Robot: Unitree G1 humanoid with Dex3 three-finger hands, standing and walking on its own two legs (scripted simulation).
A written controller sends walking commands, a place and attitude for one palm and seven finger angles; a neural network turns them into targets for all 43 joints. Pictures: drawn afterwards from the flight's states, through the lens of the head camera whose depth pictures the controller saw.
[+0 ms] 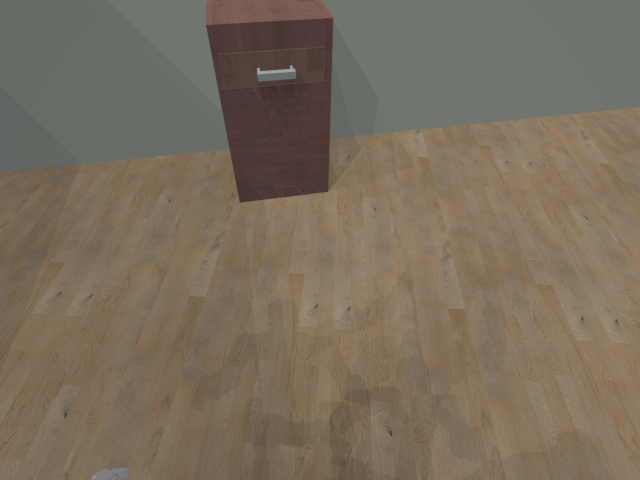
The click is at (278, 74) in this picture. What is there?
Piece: drawer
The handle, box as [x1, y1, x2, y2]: [257, 66, 295, 81]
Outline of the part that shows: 295,70 292,68 292,66 290,66 289,69 260,71 259,68 257,68 258,81 295,78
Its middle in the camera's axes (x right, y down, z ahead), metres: -0.17 -0.61 +1.42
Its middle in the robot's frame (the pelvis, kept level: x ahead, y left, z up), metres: +1.46 +0.24 -0.14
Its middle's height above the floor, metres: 0.63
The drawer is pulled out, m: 0.00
